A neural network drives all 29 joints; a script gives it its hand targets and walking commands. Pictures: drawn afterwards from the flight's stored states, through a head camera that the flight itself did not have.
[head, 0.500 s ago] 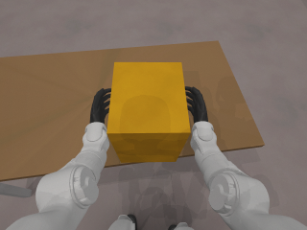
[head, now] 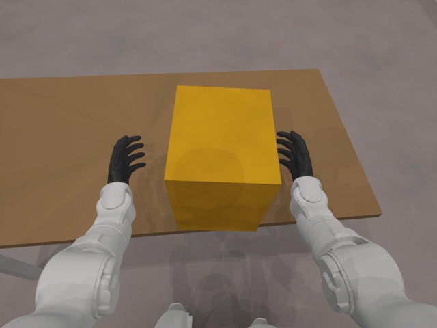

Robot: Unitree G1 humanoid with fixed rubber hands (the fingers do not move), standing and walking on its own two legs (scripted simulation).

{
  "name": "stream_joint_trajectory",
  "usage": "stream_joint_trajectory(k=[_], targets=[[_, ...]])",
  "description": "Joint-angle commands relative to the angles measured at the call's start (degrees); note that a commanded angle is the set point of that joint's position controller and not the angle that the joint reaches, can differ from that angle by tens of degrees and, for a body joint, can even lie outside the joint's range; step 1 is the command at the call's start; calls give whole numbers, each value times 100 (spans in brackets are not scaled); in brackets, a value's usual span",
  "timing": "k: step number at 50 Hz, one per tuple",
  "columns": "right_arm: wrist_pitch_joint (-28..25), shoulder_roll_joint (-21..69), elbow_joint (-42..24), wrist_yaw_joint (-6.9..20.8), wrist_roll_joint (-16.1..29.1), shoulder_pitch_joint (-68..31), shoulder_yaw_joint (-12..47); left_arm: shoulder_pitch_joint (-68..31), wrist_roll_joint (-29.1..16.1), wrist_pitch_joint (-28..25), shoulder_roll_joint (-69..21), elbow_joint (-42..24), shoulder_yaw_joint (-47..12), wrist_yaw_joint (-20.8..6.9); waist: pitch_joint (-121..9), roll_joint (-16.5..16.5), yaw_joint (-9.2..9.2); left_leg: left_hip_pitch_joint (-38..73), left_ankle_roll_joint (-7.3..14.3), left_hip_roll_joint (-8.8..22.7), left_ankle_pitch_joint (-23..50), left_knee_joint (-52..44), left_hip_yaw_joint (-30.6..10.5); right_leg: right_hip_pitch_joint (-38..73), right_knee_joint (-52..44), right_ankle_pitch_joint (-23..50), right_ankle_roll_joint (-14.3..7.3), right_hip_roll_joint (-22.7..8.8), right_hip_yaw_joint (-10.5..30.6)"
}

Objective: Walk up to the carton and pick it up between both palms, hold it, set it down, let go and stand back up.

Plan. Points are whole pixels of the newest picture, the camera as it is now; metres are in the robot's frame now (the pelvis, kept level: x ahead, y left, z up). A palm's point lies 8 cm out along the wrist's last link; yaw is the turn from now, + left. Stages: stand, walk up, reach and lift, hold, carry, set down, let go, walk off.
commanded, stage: set down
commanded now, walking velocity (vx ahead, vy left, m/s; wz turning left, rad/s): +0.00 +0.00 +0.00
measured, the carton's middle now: (220, 165) +0.45 +0.02 -0.03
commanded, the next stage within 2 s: none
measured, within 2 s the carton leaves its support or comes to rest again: neither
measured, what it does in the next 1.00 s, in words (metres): stands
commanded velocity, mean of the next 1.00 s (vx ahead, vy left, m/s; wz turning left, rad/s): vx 0.00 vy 0.00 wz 0.00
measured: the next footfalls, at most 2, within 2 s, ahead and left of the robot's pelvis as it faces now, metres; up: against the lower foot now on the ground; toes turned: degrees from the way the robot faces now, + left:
none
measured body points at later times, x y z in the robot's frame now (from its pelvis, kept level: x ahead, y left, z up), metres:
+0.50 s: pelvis +0.00 -0.01 +0.02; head +0.09 +0.01 +0.46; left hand +0.34 +0.20 -0.01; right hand +0.35 -0.16 -0.01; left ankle +0.05 +0.12 -0.69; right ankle +0.00 -0.12 -0.69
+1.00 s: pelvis +0.01 -0.01 +0.04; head +0.04 +0.02 +0.49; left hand +0.26 +0.22 +0.00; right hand +0.28 -0.16 +0.00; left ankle +0.05 +0.12 -0.69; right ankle +0.00 -0.12 -0.69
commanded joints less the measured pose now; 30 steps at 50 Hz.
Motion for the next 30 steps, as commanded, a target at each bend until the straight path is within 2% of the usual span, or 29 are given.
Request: stream_joint_trajectory(k=[1,2,3,4,5,6,7,8,9,10,11,12,13,14,15,16,18,19,20,21,22,23,24,25,26,27,28,29,30], targets=[[-407,-739,-974,-10,183,-1695,48,-1701,-9,-298,560,-1494,-278,-101,-3924,574,-262,3843,-426,-77,2968,-126,33,685,-741,1922,-56,109,-252],[-322,-893,-845,12,-10,-2405,-213,-2407,-88,-266,676,-1158,-256,-103,-3938,578,-244,3691,-419,-27,2591,-204,29,237,-829,1283,-84,99,-281],[-260,-861,-961,47,147,-2749,-51,-2746,-301,-288,727,-1039,-382,-108,-3668,482,-209,3423,-371,-9,2140,-263,83,237,-842,954,-74,53,-254],[-389,-776,-1445,91,336,-1828,140,-1882,-282,-353,572,-1774,-494,-109,-3752,470,-187,3675,-378,-44,2466,-297,46,695,-829,1621,-58,68,-293],[-384,-848,-1371,104,221,-2488,85,-2529,-268,-435,735,-1300,-332,-91,-3863,459,-88,3346,-343,-67,2138,-266,91,514,-735,1350,-56,61,-272],[-464,-752,-1649,103,404,-1475,299,-1434,-206,-442,627,-1898,-246,-97,-3922,337,-76,3557,-314,-88,2427,-304,113,867,-836,1863,-27,46,-215],[-318,-743,-1243,101,297,-2453,256,-2562,-383,-451,806,-1048,-302,-129,-3762,269,-160,3053,-227,-111,1713,-321,118,611,-736,1202,7,3,-172],[-320,-740,-1187,118,271,-1761,208,-1895,-280,-444,684,-1283,-358,-131,-3673,391,-151,3239,-307,-84,1836,-420,122,653,-793,1328,-24,-28,-190],[-445,-603,-1386,127,472,-720,483,-806,-174,-398,549,-1672,-302,-181,-3671,372,-32,3610,-295,-79,2438,-470,33,1115,-901,1906,-10,-9,-157],[-506,-573,-1370,84,421,-1099,511,-1200,-95,-423,619,-1490,-231,-216,-3738,496,-51,3566,-323,-90,2547,-384,44,952,-850,1877,-5,-3,-169],[-458,-648,-1185,53,341,-1308,395,-1379,-10,-330,670,-1382,-116,-259,-3563,434,-117,3329,-266,-113,2198,-481,100,1074,-910,1707,6,-17,-124],[-541,-611,-1456,38,344,-789,444,-770,45,-264,608,-1664,-34,-317,-3529,257,-82,3396,-266,-106,2331,-590,96,1418,-972,2011,31,12,-157],[-566,-627,-1536,3,233,-1192,312,-1326,148,-329,759,-1528,51,-314,-3643,347,-101,3311,-216,-137,2109,-577,133,1329,-922,1892,48,-23,-95],[-739,-581,-1790,-36,330,-193,473,-144,283,-318,537,-2100,136,-316,-3829,159,-43,3573,-246,-165,2775,-503,162,1784,-945,2779,53,37,-128],[-684,-699,-1747,-47,206,-1062,289,-1002,177,-332,766,-1838,158,-330,-3602,165,-135,3174,-188,-172,2230,-575,141,1742,-955,2360,93,15,-81],[-874,-536,-2090,-60,258,256,457,352,414,-324,566,-2658,395,-347,-3666,156,45,3686,-237,-159,2843,-636,102,2140,-1021,3099,79,24,-100],[-895,-485,-2294,-72,151,-145,513,75,525,-226,608,-2479,395,-430,-3479,129,-62,3434,-165,-197,2638,-680,105,2052,-1073,3205,159,14,-55],[-874,-478,-2181,-81,85,-112,487,100,604,-158,642,-2321,537,-438,-3226,21,-21,3302,-119,-189,2449,-777,80,2190,-1100,3102,171,-12,-47],[-915,-521,-2285,-88,-6,-198,288,-97,605,-201,724,-2617,544,-427,-3112,27,-148,3269,-110,-196,2239,-787,124,2276,-1123,3017,182,8,-55],[-971,-288,-2509,-79,156,680,585,799,741,-228,611,-3018,552,-410,-2970,29,67,3569,-92,-204,2505,-873,104,2549,-1263,3055,142,16,-19],[-980,-345,-2664,-84,24,87,293,219,568,-305,628,-3092,429,-375,-3049,191,-19,3477,-137,-191,2252,-848,92,2249,-1291,2573,66,58,-50],[-972,-445,-2789,-32,85,534,301,703,575,-254,517,-3391,328,-359,-2926,73,-91,3726,-109,-168,2355,-897,74,2301,-1374,2590,67,94,-90],[-927,-336,-2769,-60,64,391,435,584,467,-266,567,-3020,347,-396,-2810,-23,-67,3424,-66,-227,2098,-866,156,2361,-1344,2388,87,29,26],[-774,-400,-2642,-46,-94,-685,216,-509,291,-275,680,-2692,142,-346,-2681,53,-171,3062,-7,-207,1383,-980,130,1883,-1379,1699,87,1,-35],[-897,-113,-2823,-72,133,1101,565,1252,419,-269,427,-3267,135,-372,-2316,-90,-145,3578,-32,-224,1915,-1010,94,2508,-1515,2275,108,-33,82],[-966,13,-2830,-85,168,1469,712,1613,458,-297,402,-3377,230,-426,-2330,-7,-46,3808,-35,-211,2207,-1082,20,2746,-1575,2578,75,-43,84],[-905,-205,-2842,-45,37,876,415,942,363,-302,488,-3349,175,-419,-2373,10,-197,3640,-12,-199,1807,-1085,31,2411,-1543,2070,58,-24,67],[-640,-319,-2352,-54,-144,-504,173,-514,216,-264,763,-2375,149,-392,-2131,20,-216,3113,14,-221,873,-1137,121,1869,-1549,919,32,-62,69],[-743,-214,-2632,-24,80,947,380,1083,220,-246,522,-3172,8,-367,-2029,62,-171,3563,-31,-183,1553,-1172,80,2298,-1585,1598,-25,-65,77]])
